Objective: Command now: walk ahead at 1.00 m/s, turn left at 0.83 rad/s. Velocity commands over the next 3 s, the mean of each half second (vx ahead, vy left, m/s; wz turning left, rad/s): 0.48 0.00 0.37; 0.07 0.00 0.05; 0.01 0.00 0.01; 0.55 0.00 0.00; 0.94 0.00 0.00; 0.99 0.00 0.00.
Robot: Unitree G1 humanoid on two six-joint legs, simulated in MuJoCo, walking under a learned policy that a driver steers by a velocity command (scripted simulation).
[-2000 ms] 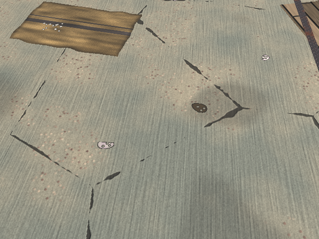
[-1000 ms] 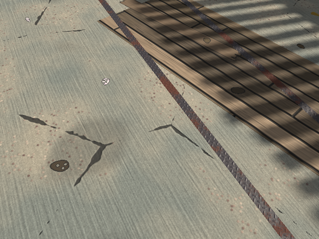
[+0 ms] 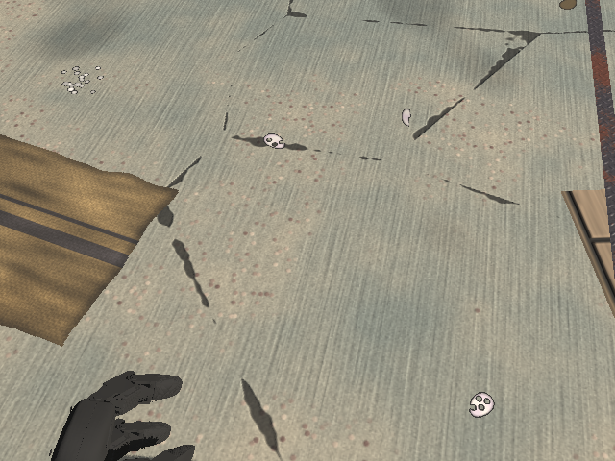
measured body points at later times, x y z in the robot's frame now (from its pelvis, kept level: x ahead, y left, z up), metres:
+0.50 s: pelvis +0.32 -0.06 +0.00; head +0.36 -0.05 +0.45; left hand +0.25 +0.19 -0.13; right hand +0.57 -0.23 -0.09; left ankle +0.43 +0.05 -0.72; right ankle +0.29 -0.17 -0.73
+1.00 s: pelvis +0.38 -0.07 +0.01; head +0.38 -0.07 +0.46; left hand +0.38 +0.19 -0.14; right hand +0.49 -0.31 -0.14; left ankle +0.43 +0.04 -0.73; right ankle +0.38 -0.18 -0.73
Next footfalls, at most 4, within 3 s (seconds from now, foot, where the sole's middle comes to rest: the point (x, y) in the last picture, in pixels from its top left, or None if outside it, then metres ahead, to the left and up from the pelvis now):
0.12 right None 0.33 -0.17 -0.77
0.52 left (275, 459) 0.47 0.05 -0.77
0.78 right None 0.42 -0.17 -0.77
1.84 left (246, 420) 0.55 0.11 -0.77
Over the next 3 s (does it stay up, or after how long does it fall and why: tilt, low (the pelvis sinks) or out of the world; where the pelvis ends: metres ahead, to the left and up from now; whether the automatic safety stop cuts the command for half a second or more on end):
stays up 1.47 0.23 0.01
